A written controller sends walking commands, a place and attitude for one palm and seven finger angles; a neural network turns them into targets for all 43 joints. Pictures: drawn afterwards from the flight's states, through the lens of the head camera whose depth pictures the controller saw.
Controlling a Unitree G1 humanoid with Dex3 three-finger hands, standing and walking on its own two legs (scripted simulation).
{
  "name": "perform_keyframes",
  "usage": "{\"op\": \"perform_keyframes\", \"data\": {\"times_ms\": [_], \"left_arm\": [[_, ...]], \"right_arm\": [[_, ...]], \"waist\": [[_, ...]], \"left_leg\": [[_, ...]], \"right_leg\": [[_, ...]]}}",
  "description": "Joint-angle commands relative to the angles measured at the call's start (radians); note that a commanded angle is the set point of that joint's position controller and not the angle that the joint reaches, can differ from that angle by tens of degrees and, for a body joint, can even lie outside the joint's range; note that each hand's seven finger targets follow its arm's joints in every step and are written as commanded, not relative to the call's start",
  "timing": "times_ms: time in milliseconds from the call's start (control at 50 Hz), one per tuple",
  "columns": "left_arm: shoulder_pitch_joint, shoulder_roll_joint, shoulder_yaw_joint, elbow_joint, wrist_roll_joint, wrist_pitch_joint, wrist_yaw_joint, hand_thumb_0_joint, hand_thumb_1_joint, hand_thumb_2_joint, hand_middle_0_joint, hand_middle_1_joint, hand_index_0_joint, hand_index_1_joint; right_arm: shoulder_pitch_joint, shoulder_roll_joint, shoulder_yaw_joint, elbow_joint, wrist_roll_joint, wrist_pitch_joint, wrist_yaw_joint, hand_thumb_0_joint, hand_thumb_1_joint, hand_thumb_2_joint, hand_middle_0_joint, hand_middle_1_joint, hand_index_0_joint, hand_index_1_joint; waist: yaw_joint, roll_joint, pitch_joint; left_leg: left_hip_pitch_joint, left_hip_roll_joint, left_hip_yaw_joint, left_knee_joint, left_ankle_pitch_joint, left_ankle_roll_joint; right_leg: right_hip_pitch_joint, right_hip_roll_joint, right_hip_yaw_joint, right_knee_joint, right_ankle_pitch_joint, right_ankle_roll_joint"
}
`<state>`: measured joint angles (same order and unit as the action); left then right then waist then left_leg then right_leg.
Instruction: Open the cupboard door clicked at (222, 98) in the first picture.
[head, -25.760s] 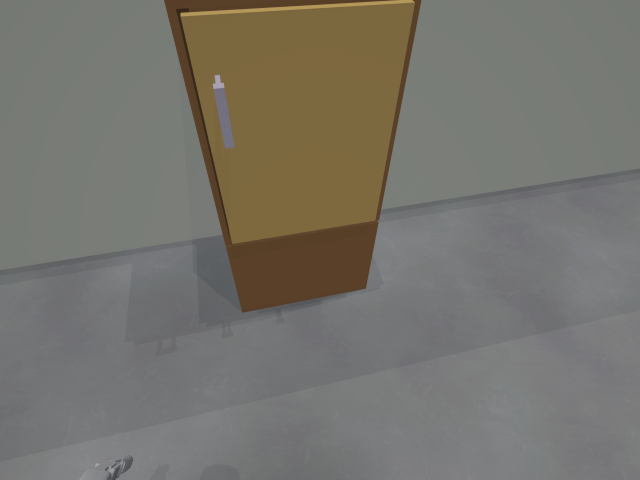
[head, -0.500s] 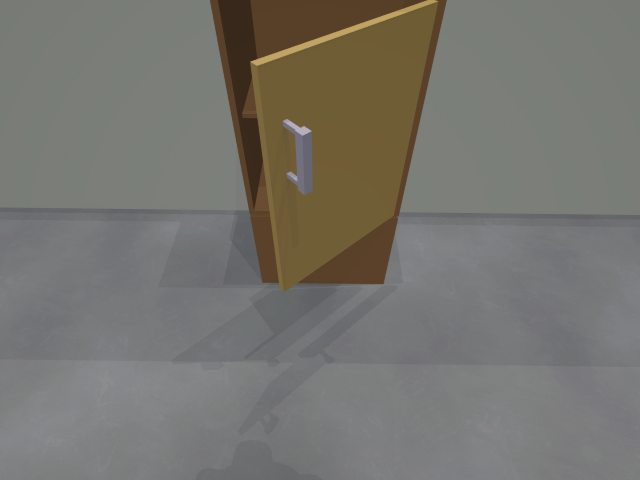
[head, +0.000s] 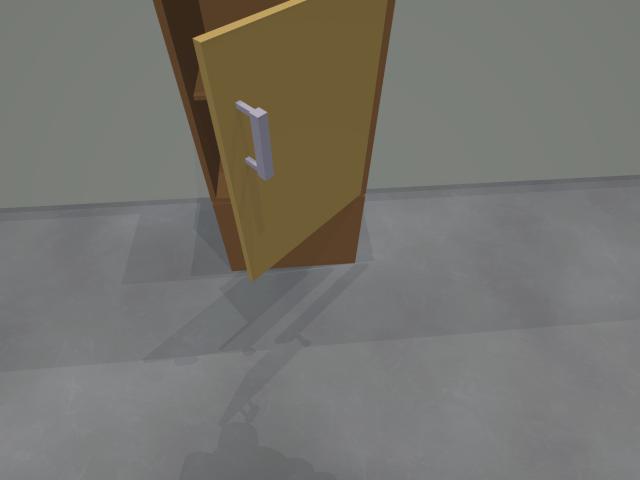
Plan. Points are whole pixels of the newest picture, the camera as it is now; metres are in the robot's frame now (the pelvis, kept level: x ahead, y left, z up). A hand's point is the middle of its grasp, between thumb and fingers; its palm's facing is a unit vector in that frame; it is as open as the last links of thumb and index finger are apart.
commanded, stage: walk to a spot facing it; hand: left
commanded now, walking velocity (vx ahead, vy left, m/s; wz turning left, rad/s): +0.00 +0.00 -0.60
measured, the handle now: (254, 141) +0.61 +0.15 +0.06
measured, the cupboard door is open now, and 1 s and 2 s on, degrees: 42 42 42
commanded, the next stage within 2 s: none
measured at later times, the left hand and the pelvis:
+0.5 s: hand out of the picture +0.10 +0.13 -0.16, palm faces -0.21 -0.94 -0.27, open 7.3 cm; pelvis -0.01 -0.05 +0.00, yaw -17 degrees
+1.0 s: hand (269, 434) +0.20 +0.09 -0.16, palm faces -0.54 -0.80 -0.25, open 7.4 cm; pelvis +0.00 -0.04 +0.00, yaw -36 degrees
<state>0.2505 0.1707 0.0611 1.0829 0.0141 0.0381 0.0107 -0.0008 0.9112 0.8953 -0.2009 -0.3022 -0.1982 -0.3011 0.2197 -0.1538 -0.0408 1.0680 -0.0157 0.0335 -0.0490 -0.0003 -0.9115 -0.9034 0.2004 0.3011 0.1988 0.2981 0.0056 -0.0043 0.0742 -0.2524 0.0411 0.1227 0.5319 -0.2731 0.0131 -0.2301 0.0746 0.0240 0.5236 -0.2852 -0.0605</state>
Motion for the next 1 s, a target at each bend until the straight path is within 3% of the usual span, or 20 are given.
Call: {"op": "perform_keyframes", "data": {"times_ms": [0, 20, 60, 160, 200, 220, 240, 260, 280, 340, 380, 540, 640, 660, 680, 700, 740, 800, 920, 980], "left_arm": [[-0.01, 0.105, 0.034, -0.106, 0.005, -0.01, -0.005, 0.0, 0.9, 0.9, -0.2, -0.3, -0.2, -0.3], [-0.031, 0.1, 0.038, -0.12, 0.009, -0.005, -0.007, 0.0, 0.9, 0.9, -0.2, -0.3, -0.2, -0.3], [-0.054, 0.107, 0.045, -0.141, 0.012, 0.002, -0.016, 0.0, 0.9, 0.9, -0.2, -0.3, -0.2, -0.3], [-0.017, 0.074, 0.037, -0.148, 0.008, -0.002, -0.028, 0.0, 0.9, 0.9, -0.2, -0.3, -0.2, -0.3], [0.06, 0.111, 0.047, -0.13, 0.011, -0.01, -0.027, 0.0, 0.9, 0.9, -0.2, -0.3, -0.2, -0.3], [0.091, 0.203, 0.062, -0.13, 0.022, -0.026, -0.015, 0.0, 0.9, 0.9, -0.2, -0.3, -0.2, -0.3], [0.105, 0.303, 0.082, -0.134, 0.022, -0.027, 0.0, 0.0, 0.9, 0.9, -0.2, -0.3, -0.2, -0.3], [0.119, 0.303, 0.079, -0.133, 0.01, -0.027, 0.009, 0.0, 0.9, 0.9, -0.2, -0.3, -0.2, -0.3], [0.071, 0.266, 0.074, -0.148, 0.009, -0.026, 0.014, 0.0, 0.9, 0.9, -0.2, -0.3, -0.2, -0.3], [-0.026, 0.223, 0.064, -0.188, 0.012, -0.027, 0.021, 0.0, 0.9, 0.9, -0.2, -0.3, -0.2, -0.3], [-0.004, 0.225, 0.062, -0.192, 0.011, -0.031, 0.017, 0.0, 0.9, 0.9, -0.2, -0.3, -0.2, -0.3], [0.038, 0.245, 0.07, -0.194, 0.017, -0.027, 0.011, 0.0, 0.9, 0.9, -0.2, -0.3, -0.2, -0.3], [-0.042, 0.231, 0.067, -0.217, 0.007, -0.018, 0.006, 0.0, 0.9, 0.9, -0.2, -0.3, -0.2, -0.3], [-0.052, 0.198, 0.058, -0.23, 0.0, -0.016, 0.003, 0.0, 0.9, 0.9, -0.2, -0.3, -0.2, -0.3], [-0.022, 0.139, 0.047, -0.247, -0.011, -0.014, -0.009, 0.0, 0.9, 0.9, -0.2, -0.3, -0.2, -0.3], [-0.068, 0.163, 0.046, -0.255, 0.004, -0.016, -0.015, 0.0, 0.9, 0.9, -0.2, -0.3, -0.2, -0.3], [-0.055, 0.169, 0.055, -0.251, 0.019, -0.013, -0.029, 0.0, 0.9, 0.9, -0.2, -0.3, -0.2, -0.3], [-0.053, 0.144, 0.051, -0.236, 0.01, -0.005, -0.041, 0.0, 0.9, 0.9, -0.2, -0.3, -0.2, -0.3], [-0.125, 0.12, 0.03, -0.261, 0.007, -0.011, -0.054, 0.0, 0.9, 0.9, -0.2, -0.3, -0.2, -0.3], [-0.041, 0.144, 0.038, -0.231, 0.006, -0.018, -0.051, 0.0, 0.9, 0.9, -0.2, -0.3, -0.2, -0.3]], "right_arm": [[0.084, -0.196, -0.044, -0.063, -0.011, -0.025, -0.014, 0.0, -0.9, -0.9, 0.2, 0.3, 0.2, 0.3], [0.091, -0.2, -0.047, -0.069, -0.012, -0.03, -0.015, 0.0, -0.9, -0.9, 0.2, 0.3, 0.2, 0.3], [0.082, -0.202, -0.04, -0.085, -0.018, -0.037, -0.017, 0.0, -0.9, -0.9, 0.2, 0.3, 0.2, 0.3], [0.0, -0.231, -0.053, -0.126, -0.025, -0.029, -0.004, 0.0, -0.9, -0.9, 0.2, 0.3, 0.2, 0.3], [-0.028, -0.235, -0.057, -0.14, -0.013, -0.022, 0.004, 0.0, -0.9, -0.9, 0.2, 0.3, 0.2, 0.3], [-0.028, -0.187, -0.053, -0.163, 0.0, -0.015, 0.012, 0.0, -0.9, -0.9, 0.2, 0.3, 0.2, 0.3], [-0.088, -0.129, -0.04, -0.211, 0.001, -0.013, 0.02, 0.0, -0.9, -0.9, 0.2, 0.3, 0.2, 0.3], [-0.096, -0.156, -0.04, -0.21, 0.002, -0.002, 0.02, 0.0, -0.9, -0.9, 0.2, 0.3, 0.2, 0.3], [-0.117, -0.149, -0.044, -0.207, 0.003, 0.002, 0.023, 0.0, -0.9, -0.9, 0.2, 0.3, 0.2, 0.3], [-0.106, -0.149, -0.044, -0.199, 0.001, 0.004, 0.026, 0.0, -0.9, -0.9, 0.2, 0.3, 0.2, 0.3], [-0.113, -0.133, -0.042, -0.202, 0.002, 0.006, 0.027, 0.0, -0.9, -0.9, 0.2, 0.3, 0.2, 0.3], [-0.15, -0.131, -0.04, -0.248, 0.013, -0.01, 0.015, 0.0, -0.9, -0.9, 0.2, 0.3, 0.2, 0.3], [-0.023, -0.143, -0.038, -0.221, 0.02, -0.029, 0.004, 0.0, -0.9, -0.9, 0.2, 0.3, 0.2, 0.3], [0.026, -0.184, -0.043, -0.208, 0.016, -0.04, -0.002, 0.0, -0.9, -0.9, 0.2, 0.3, 0.2, 0.3], [0.026, -0.283, -0.057, -0.219, 0.001, -0.048, -0.005, 0.0, -0.9, -0.9, 0.2, 0.3, 0.2, 0.3], [0.045, -0.31, -0.06, -0.227, -0.006, -0.04, -0.012, 0.0, -0.9, -0.9, 0.2, 0.3, 0.2, 0.3], [-0.008, -0.248, -0.037, -0.248, -0.02, -0.043, -0.015, 0.0, -0.9, -0.9, 0.2, 0.3, 0.2, 0.3], [-0.02, -0.211, -0.026, -0.254, -0.018, -0.044, -0.012, 0.0, -0.9, -0.9, 0.2, 0.3, 0.2, 0.3], [0.057, -0.255, -0.049, -0.222, -0.019, -0.034, 0.003, 0.0, -0.9, -0.9, 0.2, 0.3, 0.2, 0.3], [0.031, -0.273, -0.057, -0.223, -0.01, -0.029, 0.01, 0.0, -0.9, -0.9, 0.2, 0.3, 0.2, 0.3]], "waist": [[-0.027, 0.207, -0.066], [-0.029, 0.236, -0.067], [-0.022, 0.159, -0.061], [0.01, 0.133, -0.086], [0.053, 0.049, -0.11], [0.066, -0.175, -0.117], [0.093, -0.37, -0.073], [0.095, -0.266, -0.088], [0.069, -0.188, -0.049], [0.021, -0.137, -0.083], [0.022, -0.074, -0.1], [0.04, -0.119, -0.119], [-0.03, -0.1, -0.155], [-0.052, -0.01, -0.173], [-0.039, 0.287, -0.173], [-0.054, 0.283, -0.132], [-0.011, 0.144, -0.089], [0.006, 0.23, -0.097], [-0.039, 0.233, -0.113], [0.019, 0.175, -0.131]], "left_leg": [[0.151, 0.304, -0.289, -0.219, 0.14, 0.123], [0.162, 0.376, -0.317, -0.26, 0.203, 0.176], [0.144, 0.391, -0.287, -0.258, 0.284, 0.196], [0.096, 0.317, -0.073, -0.122, 0.344, 0.11], [0.03, 0.257, 0.007, 0.032, 0.228, 0.037], [-0.116, 0.14, 0.075, 0.237, -0.011, -0.033], [-0.314, 0.012, 0.052, 0.479, -0.382, -0.07], [-0.328, 0.033, -0.08, 0.602, -0.36, -0.057], [-0.357, 0.05, -0.115, 0.64, -0.283, -0.055], [-0.328, 0.054, -0.135, 0.64, -0.156, -0.07], [-0.292, 0.029, -0.126, 0.585, -0.134, -0.077], [-0.231, -0.016, -0.145, 0.329, -0.182, -0.068], [0.065, -0.03, -0.146, -0.04, -0.013, -0.051], [0.215, 0.061, -0.216, -0.166, 0.031, -0.026], [0.328, 0.323, -0.488, -0.268, 0.109, 0.06], [0.254, 0.454, -0.556, -0.261, 0.298, 0.156], [0.144, 0.379, -0.402, -0.226, 0.476, 0.175], [0.189, 0.256, -0.164, -0.135, 0.698, 0.11], [0.195, 0.261, -0.068, -0.075, 0.594, 0.083], [0.099, 0.251, -0.023, 0.053, 0.486, 0.028]], "right_leg": [[-0.208, -0.049, 0.029, 0.21, -0.006, 0.027], [-0.254, -0.056, -0.008, 0.385, -0.212, 0.042], [-0.287, -0.093, 0.012, 0.497, -0.263, 0.058], [-0.113, -0.102, -0.073, 0.228, -0.16, 0.061], [0.039, -0.093, -0.086, -0.009, 0.081, 0.054], [0.132, -0.239, 0.155, -0.172, 0.272, -0.001], [0.143, -0.444, 0.468, -0.21, 0.54, -0.122], [0.141, -0.454, 0.442, -0.194, 0.481, -0.178], [0.093, -0.399, 0.397, -0.204, 0.353, -0.172], [0.082, -0.318, 0.328, -0.166, 0.346, -0.136], [0.081, -0.29, 0.317, -0.156, 0.396, -0.13], [0.126, -0.279, 0.421, -0.141, 0.458, -0.155], [-0.04, -0.202, 0.41, -0.062, 0.414, -0.069], [-0.166, -0.125, 0.334, 0.008, 0.262, -0.018], [-0.365, 0.018, 0.168, 0.192, -0.142, 0.049], [-0.396, -0.005, 0.06, 0.414, -0.336, 0.088], [-0.373, -0.044, 0.041, 0.607, -0.248, 0.109], [-0.376, -0.078, -0.003, 0.635, -0.185, 0.122], [-0.197, -0.066, -0.121, 0.237, -0.133, 0.097], [0.016, -0.057, -0.136, 0.001, 0.066, 0.066]]}}
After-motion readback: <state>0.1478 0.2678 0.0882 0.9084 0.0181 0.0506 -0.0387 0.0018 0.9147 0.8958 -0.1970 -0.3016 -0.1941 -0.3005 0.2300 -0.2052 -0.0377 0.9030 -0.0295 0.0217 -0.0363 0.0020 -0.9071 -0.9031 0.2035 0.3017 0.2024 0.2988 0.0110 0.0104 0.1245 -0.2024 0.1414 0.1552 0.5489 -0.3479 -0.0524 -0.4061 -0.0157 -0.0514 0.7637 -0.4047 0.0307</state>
